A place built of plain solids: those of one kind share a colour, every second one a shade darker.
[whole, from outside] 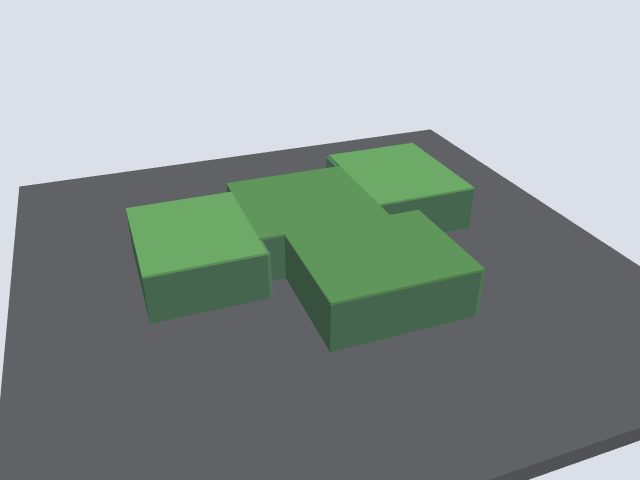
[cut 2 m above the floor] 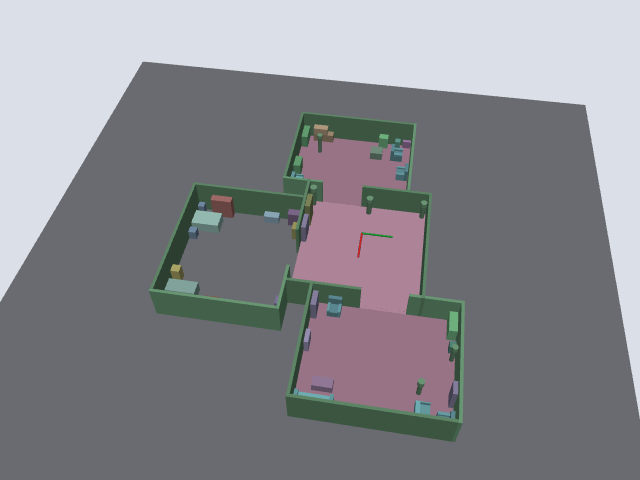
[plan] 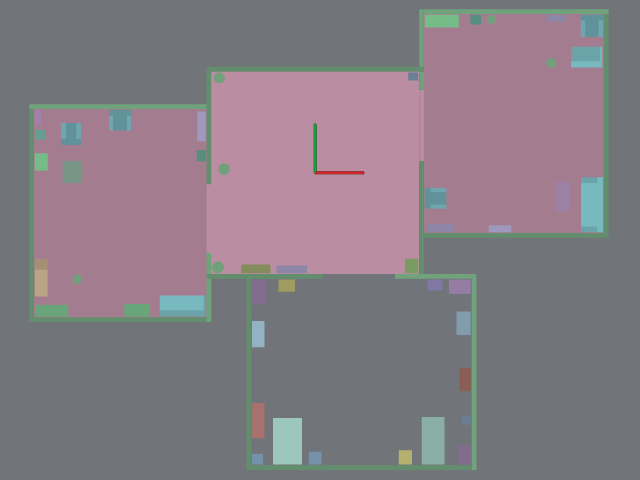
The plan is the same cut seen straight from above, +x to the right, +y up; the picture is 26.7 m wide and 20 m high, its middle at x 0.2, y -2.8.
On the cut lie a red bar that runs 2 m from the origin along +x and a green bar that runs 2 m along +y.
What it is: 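One storey of an old house, long lived in; a hub and three side rooms behind broad openings; a side room's floor lies below the hub's by a bare drop, by one riser or not at all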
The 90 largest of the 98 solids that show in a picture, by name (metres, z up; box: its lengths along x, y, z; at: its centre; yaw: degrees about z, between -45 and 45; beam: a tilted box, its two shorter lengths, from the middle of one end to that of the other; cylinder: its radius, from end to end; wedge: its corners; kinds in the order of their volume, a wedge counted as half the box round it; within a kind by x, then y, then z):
{
 "floor_1": {"box": [7.18, 8.68, 0.35], "at": [-8.12, -1.68, 0.13]},
 "floor_2": {"box": [0.2, 2.85, 0.35], "at": [-4.43, -1.9, 0.13]},
 "floor_3": {"box": [8.66, 8.43, 0.54], "at": [0.0, 0.0, 0.22]},
 "floor_4": {"box": [0.2, 2.96, 0.54], "at": [4.43, 1.98, 0.22]},
 "floor_5": {"box": [7.49, 9.12, 0.54], "at": [8.28, 2.05, 0.22]},
 "wall_1": {"box": [0.2, 8.68, 3.25], "at": [-11.81, -1.68, 1.57]},
 "wall_2": {"box": [7.38, 0.2, 3.25], "at": [-8.22, -6.12, 1.57]},
 "wall_3": {"box": [7.38, 0.2, 3.25], "at": [-8.22, 2.76, 1.57]},
 "wall_4": {"box": [0.2, 1.8, 3.25], "at": [-4.43, -5.32, 1.57]},
 "wall_5": {"box": [0.2, 0.89, 3.25], "at": [-4.43, -3.77, 1.57]},
 "wall_6": {"box": [0.2, 4.69, 3.25], "at": [-4.43, 1.87, 1.57]},
 "wall_7": {"box": [0.2, 7.97, 3.25], "at": [-2.77, -8.4, 1.57]},
 "wall_8": {"box": [4.86, 0.2, 3.25], "at": [-2.1, -4.32, 1.57]},
 "wall_9": {"box": [9.06, 0.2, 3.25], "at": [0.0, 4.32, 1.57]},
 "wall_10": {"box": [9.18, 0.2, 3.25], "at": [1.93, -12.29, 1.57]},
 "wall_11": {"box": [1.2, 0.2, 3.25], "at": [3.93, -4.32, 1.57]},
 "wall_12": {"box": [0.2, 4.71, 3.25], "at": [4.43, -1.86, 1.57]},
 "wall_13": {"box": [0.2, 0.76, 3.25], "at": [4.43, 3.84, 1.57]},
 "wall_14": {"box": [0.2, 2.4, 3.25], "at": [4.43, 5.62, 1.57]},
 "wall_15": {"box": [2.19, 0.2, 3.25], "at": [5.62, -4.32, 1.57]},
 "wall_16": {"box": [0.2, 7.97, 3.25], "at": [6.62, -8.4, 1.57]},
 "wall_17": {"box": [7.69, 0.2, 3.25], "at": [8.38, -2.61, 1.57]},
 "wall_18": {"box": [7.69, 0.2, 3.25], "at": [8.38, 6.71, 1.57]},
 "wall_19": {"box": [0.2, 9.12, 3.25], "at": [12.12, 2.05, 1.57]},
 "roof_1": {"box": [7.38, 9.08, 0.16], "at": [-8.22, -1.68, 3.28]},
 "roof_2": {"box": [9.06, 8.83, 0.16], "at": [0.0, 0.0, 3.28]},
 "roof_3": {"box": [9.58, 7.97, 0.16], "at": [1.93, -8.4, 3.28]},
 "roof_4": {"box": [7.69, 9.52, 0.16], "at": [8.38, 2.05, 3.28]},
 "mattress_bed_1": {"box": [1.22, 1.94, 0.85], "at": [-1.15, -11.19, 0.38]},
 "mattress_bed_2": {"box": [0.96, 1.99, 0.87], "at": [4.91, -11.16, 0.39]},
 "bookcase_1": {"box": [0.35, 1.23, 1.52], "at": [-4.74, 1.94, 1.06]},
 "bookcase_2": {"box": [1.27, 0.33, 1.5], "at": [-0.98, -4.02, 1.24]},
 "bookcase_3": {"box": [1.09, 0.36, 1.53], "at": [5.23, -2.3, 1.26]},
 "bookcase_4": {"box": [0.94, 0.29, 1.09], "at": [7.7, -2.33, 1.04]},
 "bookcase_5": {"box": [0.82, 0.28, 1.72], "at": [10.05, 6.44, 1.35]},
 "tv_unit_1": {"box": [0.54, 0.72, 0.97], "at": [-11.41, 0.46, 0.79]},
 "tv_unit_2": {"box": [1.4, 0.49, 1.04], "at": [-10.98, -5.75, 0.82]},
 "tv_unit_3": {"box": [1.06, 0.52, 1.09], "at": [-7.43, -5.73, 0.85]},
 "tv_unit_4": {"box": [1.42, 0.53, 1.06], "at": [5.27, 6.32, 1.02]},
 "sofa_1": {"box": [1.76, 0.26, 0.27], "at": [-5.52, -5.86, 1.08]},
 "sofa_2": {"box": [1.84, 0.61, 0.48], "at": [-5.48, -5.42, 0.54]},
 "sofa_3": {"box": [1.14, 0.26, 0.17], "at": [11.31, 4.52, 1.28]},
 "sofa_4": {"box": [1.22, 0.61, 0.49], "at": [11.35, 4.95, 0.74]},
 "sofa_5": {"box": [0.68, 0.24, 0.78], "at": [11.41, -2.35, 0.88]},
 "sofa_6": {"box": [0.68, 2.05, 0.47], "at": [11.41, -1.21, 0.73]},
 "sofa_7": {"box": [0.24, 2.29, 0.81], "at": [11.87, -1.33, 0.9]},
 "armchair_1": {"box": [0.21, 0.66, 0.67], "at": [-10.49, 1.74, 0.64]},
 "armchair_2": {"box": [0.84, 0.26, 1.02], "at": [-10.17, 1.28, 0.81]},
 "armchair_3": {"box": [0.63, 0.66, 0.5], "at": [-10.07, 1.74, 0.55]},
 "armchair_4": {"box": [0.75, 0.63, 0.48], "at": [-8.22, 2.07, 0.54]},
 "armchair_5": {"box": [0.92, 0.24, 0.99], "at": [-8.13, 2.51, 0.8]},
 "armchair_6": {"box": [0.17, 0.63, 0.61], "at": [-7.75, 2.07, 0.61]},
 "armchair_7": {"box": [0.24, 0.86, 1.03], "at": [4.68, -1.06, 1.01]},
 "armchair_8": {"box": [0.66, 0.69, 0.47], "at": [5.13, -1.15, 0.73]},
 "armchair_9": {"box": [0.66, 0.17, 0.6], "at": [5.13, -0.71, 0.8]},
 "armchair_10": {"box": [0.74, 0.69, 0.48], "at": [11.43, 6.0, 0.73]},
 "armchair_11": {"box": [0.93, 0.23, 0.94], "at": [11.53, 6.46, 0.96]},
 "armchair_12": {"box": [0.19, 0.69, 0.62], "at": [11.9, 6.0, 0.8]},
 "chest_drawers_1": {"box": [0.54, 1.04, 1.21], "at": [-2.36, -4.97, 0.56]},
 "chest_drawers_2": {"box": [0.91, 0.6, 1.02], "at": [6.03, -4.75, 0.46]},
 "chest_drawers_3": {"box": [0.53, 0.78, 1.21], "at": [6.22, -11.77, 0.56]},
 "clothes_rail_1": {"box": [0.52, 1.47, 1.72], "at": [-2.37, -10.32, 0.81]},
 "coat_rack_1": {"box": [1.22, 0.37, 2.15], "at": [-2.47, -4.0, 1.57]},
 "stove_1": {"box": [0.53, 1.12, 0.57], "at": [-11.42, -4.59, 1.26]},
 "stove_2": {"box": [0.53, 1.57, 0.68], "at": [-11.42, -4.37, 0.64]},
 "metal_shelving_1": {"box": [0.48, 0.97, 1.86], "at": [6.25, -8.62, 0.88]},
 "trunk_1": {"box": [0.52, 1.09, 0.67], "at": [-2.37, -6.72, 0.28]},
 "trunk_2": {"box": [0.6, 0.98, 0.77], "at": [6.19, -6.27, 0.33]},
 "carton_stack_1": {"box": [0.69, 0.51, 1.15], "at": [-1.19, -4.7, 0.53]},
 "carton_stack_2": {"box": [0.56, 0.59, 1.17], "at": [3.76, -11.86, 0.53]},
 "floor_lamp_round_1": {"cylinder": 0.14, "from": [-9.91, -4.44, 0.3], "to": [-9.91, -4.44, 1.75]},
 "floor_lamp_round_2": {"cylinder": 0.19, "from": [-4.05, -3.94, 0.49], "to": [-4.05, -3.94, 1.88]},
 "floor_lamp_round_3": {"cylinder": 0.25, "from": [-4.05, -3.94, 1.88], "to": [-4.05, -3.94, 2.21]},
 "floor_lamp_round_4": {"cylinder": 0.17, "from": [-3.99, 3.95, 0.49], "to": [-3.99, 3.95, 1.67]},
 "floor_lamp_round_5": {"cylinder": 0.23, "from": [-3.99, 3.95, 1.67], "to": [-3.99, 3.95, 1.99]},
 "floor_lamp_round_6": {"cylinder": 0.18, "from": [-3.8, 0.15, 0.49], "to": [-3.8, 0.15, 1.69]},
 "floor_lamp_round_7": {"cylinder": 0.24, "from": [-3.8, 0.15, 1.69], "to": [-3.8, 0.15, 2.02]},
 "floor_lamp_round_8": {"cylinder": 0.14, "from": [7.34, 6.39, 0.49], "to": [7.34, 6.39, 1.67]},
 "tall_odds_1": {"box": [0.46, 0.45, 0.83], "at": [-2.41, -11.93, 0.36]},
 "tall_odds_2": {"box": [0.53, 0.53, 0.75], "at": [-0.01, -11.89, 0.33]},
 "tall_odds_3": {"box": [0.42, 0.33, 1.12], "at": [4.09, 4.02, 1.05]},
 "tall_odds_4": {"box": [0.37, 0.34, 1.26], "at": [6.3, -10.32, 0.58]},
 "stool_pouffe_1": {"box": [0.82, 0.93, 0.63], "at": [-10.11, 0.03, 0.62]},
 "coffee_table_1": {"box": [0.63, 1.23, 0.6], "at": [10.32, -0.98, 0.79]},
 "side_table_1": {"box": [0.45, 0.41, 0.68], "at": [-11.46, 1.58, 0.64]},
 "side_table_2": {"box": [0.38, 0.49, 1.01], "at": [-4.75, 0.71, 0.81]},
 "side_table_3": {"box": [0.45, 0.4, 0.69], "at": [6.68, 6.38, 0.84]},
 "highchair_pram_1": {"box": [0.56, 0.61, 0.98], "at": [4.02, -3.88, 0.98]},
 "crate_stack_1": {"box": [0.62, 0.45, 0.94], "at": [5.0, -4.67, 0.42]},
 "radiator_1": {"box": [0.26, 0.64, 0.63], "at": [-11.55, 2.31, 0.62]}
}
